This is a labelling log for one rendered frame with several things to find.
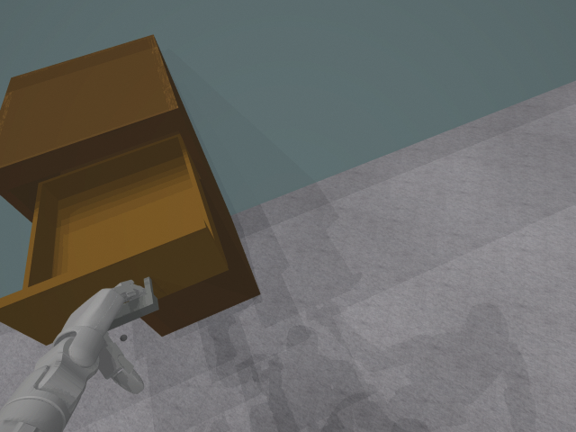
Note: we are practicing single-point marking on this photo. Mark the robot left forearm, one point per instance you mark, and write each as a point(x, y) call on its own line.
point(47, 398)

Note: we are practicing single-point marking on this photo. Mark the cabinet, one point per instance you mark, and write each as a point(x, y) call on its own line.
point(73, 114)

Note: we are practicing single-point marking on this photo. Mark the handle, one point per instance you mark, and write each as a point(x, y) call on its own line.
point(137, 308)

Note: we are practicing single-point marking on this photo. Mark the left robot hand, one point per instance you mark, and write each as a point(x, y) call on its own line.
point(98, 313)

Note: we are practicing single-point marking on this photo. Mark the drawer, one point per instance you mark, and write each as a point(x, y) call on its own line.
point(140, 214)

